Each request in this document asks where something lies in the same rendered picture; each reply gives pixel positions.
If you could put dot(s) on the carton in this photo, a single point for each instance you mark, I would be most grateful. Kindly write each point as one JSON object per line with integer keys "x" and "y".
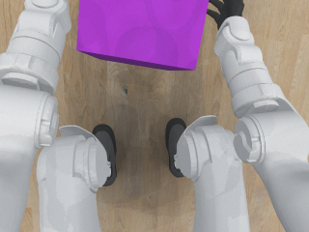
{"x": 158, "y": 34}

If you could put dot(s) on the robot right shin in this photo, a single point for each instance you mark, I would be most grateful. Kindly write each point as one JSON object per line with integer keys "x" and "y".
{"x": 208, "y": 120}

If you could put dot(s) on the robot right upper arm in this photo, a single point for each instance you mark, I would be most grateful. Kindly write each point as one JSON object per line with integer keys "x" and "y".
{"x": 276, "y": 143}

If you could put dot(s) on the robot left foot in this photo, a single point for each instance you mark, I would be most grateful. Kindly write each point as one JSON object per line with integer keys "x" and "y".
{"x": 106, "y": 137}

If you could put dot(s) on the robot right hand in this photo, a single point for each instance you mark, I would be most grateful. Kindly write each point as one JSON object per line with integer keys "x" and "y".
{"x": 227, "y": 9}

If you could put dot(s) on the robot left upper arm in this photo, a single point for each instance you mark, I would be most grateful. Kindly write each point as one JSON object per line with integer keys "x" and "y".
{"x": 28, "y": 121}

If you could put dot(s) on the right robot forearm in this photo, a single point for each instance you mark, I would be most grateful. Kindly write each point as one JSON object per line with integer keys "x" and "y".
{"x": 246, "y": 74}

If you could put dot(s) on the left robot forearm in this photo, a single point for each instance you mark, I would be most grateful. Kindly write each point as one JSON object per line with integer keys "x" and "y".
{"x": 36, "y": 47}

